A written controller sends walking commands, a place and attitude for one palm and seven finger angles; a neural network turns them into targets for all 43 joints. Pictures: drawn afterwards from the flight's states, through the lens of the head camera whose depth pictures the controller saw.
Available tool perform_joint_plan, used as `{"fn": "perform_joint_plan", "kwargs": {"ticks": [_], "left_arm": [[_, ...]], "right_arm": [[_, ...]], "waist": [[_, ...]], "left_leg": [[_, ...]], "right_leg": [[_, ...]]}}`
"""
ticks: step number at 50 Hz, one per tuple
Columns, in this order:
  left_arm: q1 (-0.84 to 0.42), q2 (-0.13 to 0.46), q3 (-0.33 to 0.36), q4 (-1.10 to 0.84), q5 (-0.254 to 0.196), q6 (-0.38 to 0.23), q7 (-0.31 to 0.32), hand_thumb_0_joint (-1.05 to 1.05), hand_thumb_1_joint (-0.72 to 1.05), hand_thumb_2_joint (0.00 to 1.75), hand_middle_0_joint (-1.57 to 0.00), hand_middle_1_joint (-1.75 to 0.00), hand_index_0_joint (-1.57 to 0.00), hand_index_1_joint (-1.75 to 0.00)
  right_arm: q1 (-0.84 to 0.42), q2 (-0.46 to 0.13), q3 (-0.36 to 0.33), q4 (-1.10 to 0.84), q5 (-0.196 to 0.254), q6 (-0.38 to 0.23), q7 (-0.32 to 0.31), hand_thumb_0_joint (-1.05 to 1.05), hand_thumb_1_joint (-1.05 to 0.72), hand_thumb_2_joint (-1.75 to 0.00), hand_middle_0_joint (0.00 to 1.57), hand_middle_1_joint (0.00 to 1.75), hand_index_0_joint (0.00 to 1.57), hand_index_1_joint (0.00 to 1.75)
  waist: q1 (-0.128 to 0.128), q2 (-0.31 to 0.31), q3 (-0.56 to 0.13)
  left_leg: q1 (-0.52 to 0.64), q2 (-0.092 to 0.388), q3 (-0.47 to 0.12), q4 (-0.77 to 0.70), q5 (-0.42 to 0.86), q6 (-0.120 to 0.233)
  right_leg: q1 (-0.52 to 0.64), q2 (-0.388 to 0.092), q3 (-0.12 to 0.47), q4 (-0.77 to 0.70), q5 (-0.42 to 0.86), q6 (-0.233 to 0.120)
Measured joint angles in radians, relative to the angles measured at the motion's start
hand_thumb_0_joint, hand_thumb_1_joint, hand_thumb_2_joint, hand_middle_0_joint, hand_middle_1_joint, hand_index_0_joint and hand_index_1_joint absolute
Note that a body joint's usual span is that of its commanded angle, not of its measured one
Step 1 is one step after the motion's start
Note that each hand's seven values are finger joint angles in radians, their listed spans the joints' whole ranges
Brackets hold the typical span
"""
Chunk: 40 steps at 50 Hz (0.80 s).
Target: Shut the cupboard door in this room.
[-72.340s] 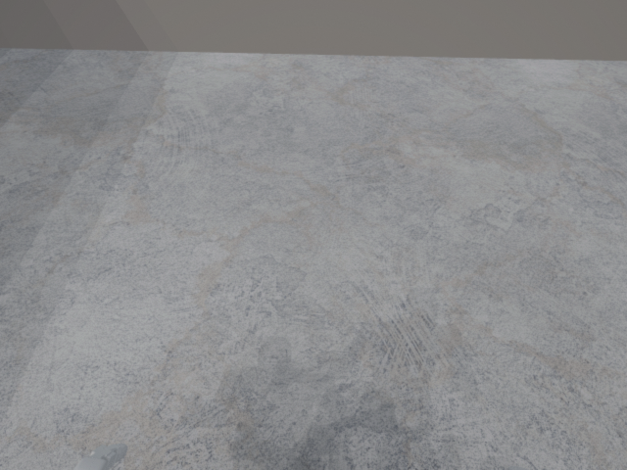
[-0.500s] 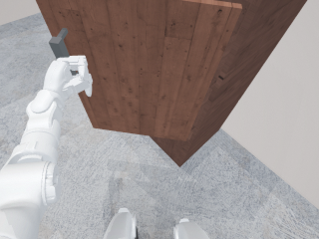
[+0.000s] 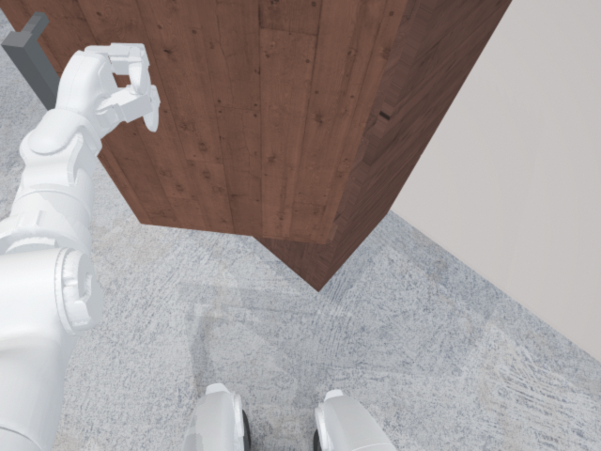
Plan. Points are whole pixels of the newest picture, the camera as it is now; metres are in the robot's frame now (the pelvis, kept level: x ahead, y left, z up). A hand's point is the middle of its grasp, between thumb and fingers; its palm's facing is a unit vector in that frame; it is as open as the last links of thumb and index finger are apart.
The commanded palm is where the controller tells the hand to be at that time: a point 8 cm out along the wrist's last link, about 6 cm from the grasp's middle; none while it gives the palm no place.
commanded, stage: push the door shut along its arc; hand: left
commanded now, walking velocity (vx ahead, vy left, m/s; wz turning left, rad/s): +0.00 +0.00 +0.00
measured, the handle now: (61, 83) +0.57 +0.24 +0.11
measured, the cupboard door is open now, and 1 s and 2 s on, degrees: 36 26 26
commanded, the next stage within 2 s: pull the fist back off the door in 0.40 s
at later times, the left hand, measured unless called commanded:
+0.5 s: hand (159, 86) +0.55 +0.12 +0.13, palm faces -0.36 -0.93 -0.02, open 3.4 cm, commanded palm +0.58 +0.13 +0.12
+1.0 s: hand (179, 81) +0.55 +0.10 +0.13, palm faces +0.11 -0.99 +0.02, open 3.1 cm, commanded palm +0.50 +0.14 +0.12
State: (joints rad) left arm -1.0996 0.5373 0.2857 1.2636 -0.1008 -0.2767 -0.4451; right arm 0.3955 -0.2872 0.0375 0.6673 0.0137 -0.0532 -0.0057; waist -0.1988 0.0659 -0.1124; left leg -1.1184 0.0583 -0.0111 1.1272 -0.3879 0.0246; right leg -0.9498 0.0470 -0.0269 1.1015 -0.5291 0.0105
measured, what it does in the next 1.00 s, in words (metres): stands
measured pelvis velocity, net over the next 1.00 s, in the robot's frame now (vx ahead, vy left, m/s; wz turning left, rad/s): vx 0.02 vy -0.01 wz -0.01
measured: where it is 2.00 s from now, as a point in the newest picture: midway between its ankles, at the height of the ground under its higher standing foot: outside the picture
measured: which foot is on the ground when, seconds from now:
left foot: down 0.00-1.00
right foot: down 0.00-1.00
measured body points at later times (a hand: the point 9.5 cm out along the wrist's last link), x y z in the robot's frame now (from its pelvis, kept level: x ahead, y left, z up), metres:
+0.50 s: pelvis +0.00 -0.01 -0.02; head +0.14 +0.02 +0.41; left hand +0.56 +0.17 +0.13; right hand +0.01 -0.29 -0.12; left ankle +0.07 +0.10 -0.65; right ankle +0.00 -0.13 -0.65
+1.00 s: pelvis +0.02 -0.01 +0.01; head +0.13 -0.01 +0.45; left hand +0.54 +0.15 +0.13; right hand -0.04 -0.25 -0.10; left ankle +0.07 +0.10 -0.65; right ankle +0.00 -0.13 -0.65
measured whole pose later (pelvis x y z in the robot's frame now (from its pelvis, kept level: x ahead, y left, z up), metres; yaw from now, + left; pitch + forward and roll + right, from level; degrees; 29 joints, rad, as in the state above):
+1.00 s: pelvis +0.02 -0.01 +0.01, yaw -1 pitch +22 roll -3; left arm -0.99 0.34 0.39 1.15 -0.02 -0.32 0.06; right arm 0.50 -0.23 0.01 0.69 -0.05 -0.02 0.07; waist -0.20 0.08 -0.14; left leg -1.04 0.08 0.01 1.05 -0.39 0.00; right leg -0.89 0.06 -0.01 1.03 -0.52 -0.01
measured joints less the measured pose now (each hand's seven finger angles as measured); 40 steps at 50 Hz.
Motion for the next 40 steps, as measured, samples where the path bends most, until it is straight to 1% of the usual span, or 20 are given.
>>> {"fn": "perform_joint_plan", "kwargs": {"ticks": [4, 7, 12, 21, 26, 27, 28, 31, 32, 33, 35, 36, 37, 38, 40], "left_arm": [[-0.023, 0.017, -0.017, 0.013, -0.001, 0.008, -0.010, -0.01, 0.90, 0.94, -1.30, -1.50, -1.29, -1.50], [-0.053, 0.033, -0.026, 0.032, -0.001, 0.016, -0.030, -0.02, 0.90, 0.95, -1.30, -1.50, -1.29, -1.50], [-0.111, 0.057, -0.050, 0.050, -0.003, 0.039, -0.054, -0.01, 0.92, 0.96, -1.30, -1.50, -1.29, -1.50], [-0.169, 0.054, -0.085, 0.042, -0.008, 0.076, -0.066, 0.01, 0.97, 0.99, -1.30, -1.50, -1.29, -1.50], [-0.208, 0.056, -0.102, 0.058, -0.003, 0.094, -0.062, 0.02, 1.00, 1.01, -1.30, -1.50, -1.29, -1.50], [-0.215, 0.044, -0.077, 0.059, -0.006, 0.105, -0.037, 0.02, 0.99, 1.01, -1.30, -1.50, -1.29, -1.50], [-0.220, 0.023, -0.049, 0.058, -0.009, 0.114, 0.016, 0.03, 0.96, 0.99, -1.30, -1.50, -1.30, -1.50], [-0.222, -0.042, 0.020, 0.048, -0.008, 0.123, 0.225, 0.02, 0.89, 0.96, -1.30, -1.50, -1.30, -1.50], [-0.215, -0.063, 0.038, 0.034, 0.003, 0.120, 0.296, 0.02, 0.87, 0.95, -1.30, -1.50, -1.30, -1.50], [-0.203, -0.083, 0.051, 0.015, 0.023, 0.112, 0.364, 0.01, 0.86, 0.94, -1.30, -1.50, -1.29, -1.50], [-0.168, -0.111, 0.059, -0.021, 0.084, 0.080, 0.480, 0.01, 0.85, 0.93, -1.30, -1.50, -1.29, -1.50], [-0.149, -0.119, 0.054, -0.035, 0.115, 0.063, 0.521, 0.00, 0.85, 0.92, -1.30, -1.50, -1.29, -1.50], [-0.127, -0.124, 0.049, -0.048, 0.140, 0.048, 0.548, 0.00, 0.86, 0.92, -1.30, -1.50, -1.29, -1.50], [-0.106, -0.128, 0.043, -0.057, 0.159, 0.034, 0.561, 0.00, 0.86, 0.92, -1.30, -1.50, -1.29, -1.50], [-0.068, -0.134, 0.036, -0.063, 0.170, 0.021, 0.556, 0.00, 0.87, 0.92, -1.30, -1.50, -1.29, -1.50]], "right_arm": [[0.004, 0.000, 0.001, 0.009, 0.000, 0.001, -0.001, 0.01, -0.91, -0.89, 0.21, 0.30, 0.20, 0.30], [-0.004, -0.002, 0.005, 0.021, 0.001, -0.004, -0.007, 0.01, -0.91, -0.89, 0.21, 0.30, 0.20, 0.30], [-0.024, -0.008, 0.005, 0.035, -0.001, -0.026, -0.018, 0.01, -0.91, -0.89, 0.21, 0.30, 0.20, 0.30], [-0.051, -0.012, 0.002, 0.059, -0.011, -0.065, -0.028, 0.01, -0.91, -0.89, 0.21, 0.30, 0.20, 0.30], [-0.064, -0.005, 0.008, 0.071, -0.014, -0.083, -0.032, 0.01, -0.91, -0.89, 0.21, 0.30, 0.20, 0.30], [-0.060, -0.002, 0.006, 0.066, -0.015, -0.084, -0.031, 0.01, -0.91, -0.89, 0.21, 0.30, 0.20, 0.30], [-0.052, 0.002, 0.002, 0.059, -0.017, -0.085, -0.026, 0.01, -0.91, -0.89, 0.21, 0.30, 0.20, 0.30], [-0.028, 0.019, -0.005, 0.039, -0.035, -0.085, 0.005, 0.01, -0.91, -0.89, 0.21, 0.30, 0.20, 0.30], [-0.019, 0.025, -0.007, 0.032, -0.045, -0.082, 0.019, 0.01, -0.91, -0.89, 0.21, 0.30, 0.20, 0.30], [-0.010, 0.031, -0.010, 0.025, -0.057, -0.078, 0.032, 0.01, -0.91, -0.89, 0.21, 0.30, 0.20, 0.30], [0.008, 0.043, -0.013, 0.015, -0.078, -0.066, 0.059, 0.00, -0.91, -0.89, 0.21, 0.30, 0.20, 0.30], [0.016, 0.048, -0.015, 0.012, -0.086, -0.057, 0.071, 0.00, -0.91, -0.89, 0.21, 0.30, 0.20, 0.30], [0.023, 0.054, -0.017, 0.011, -0.091, -0.047, 0.082, 0.00, -0.91, -0.89, 0.21, 0.30, 0.20, 0.30], [0.029, 0.058, -0.018, 0.011, -0.094, -0.035, 0.089, 0.00, -0.91, -0.89, 0.21, 0.30, 0.20, 0.30], [0.042, 0.066, -0.018, 0.013, -0.091, -0.011, 0.097, 0.00, -0.91, -0.89, 0.21, 0.30, 0.20, 0.30]], "waist": [[0.001, 0.001, 0.003], [-0.001, -0.002, 0.006], [-0.007, -0.006, 0.012], [-0.005, -0.007, 0.013], [-0.010, -0.007, 0.013], [-0.008, -0.007, 0.010], [-0.003, -0.006, 0.006], [-0.003, -0.007, -0.010], [-0.005, -0.006, -0.015], [-0.007, -0.005, -0.021], [-0.013, 0.001, -0.031], [-0.016, 0.005, -0.033], [-0.019, 0.009, -0.032], [-0.021, 0.013, -0.030], [-0.022, 0.020, -0.023]], "left_leg": [[-0.013, 0.003, -0.008, 0.009, -0.003, -0.006], [-0.028, 0.005, -0.017, 0.019, -0.004, -0.010], [-0.062, 0.007, -0.033, 0.042, -0.006, -0.016], [-0.101, 0.005, -0.046, 0.066, -0.010, -0.018], [-0.120, 0.005, -0.050, 0.080, -0.013, -0.017], [-0.125, 0.006, -0.050, 0.083, -0.014, -0.017], [-0.131, 0.006, -0.050, 0.084, -0.014, -0.017], [-0.145, 0.005, -0.046, 0.081, -0.011, -0.017], [-0.148, 0.004, -0.044, 0.080, -0.011, -0.017], [-0.151, 0.003, -0.043, 0.079, -0.010, -0.017], [-0.153, 0.003, -0.038, 0.076, -0.011, -0.017], [-0.150, 0.004, -0.035, 0.075, -0.012, -0.017], [-0.144, 0.004, -0.033, 0.072, -0.013, -0.017], [-0.134, 0.006, -0.030, 0.067, -0.014, -0.017], [-0.106, 0.008, -0.023, 0.051, -0.013, -0.016]], "right_leg": [[-0.012, 0.004, -0.008, 0.009, -0.004, -0.006], [-0.024, 0.008, -0.015, 0.019, -0.008, -0.011], [-0.052, 0.012, -0.030, 0.037, -0.013, -0.017], [-0.085, 0.013, -0.042, 0.059, -0.019, -0.020], [-0.101, 0.014, -0.045, 0.070, -0.022, -0.019], [-0.106, 0.015, -0.045, 0.072, -0.023, -0.018], [-0.112, 0.015, -0.045, 0.072, -0.022, -0.017], [-0.127, 0.013, -0.041, 0.073, -0.020, -0.014], [-0.132, 0.011, -0.040, 0.073, -0.020, -0.014], [-0.135, 0.011, -0.038, 0.073, -0.020, -0.013], [-0.140, 0.010, -0.034, 0.073, -0.021, -0.013], [-0.138, 0.010, -0.031, 0.073, -0.022, -0.012], [-0.134, 0.010, -0.029, 0.070, -0.022, -0.013], [-0.125, 0.011, -0.026, 0.066, -0.021, -0.013], [-0.102, 0.012, -0.019, 0.050, -0.018, -0.013]]}}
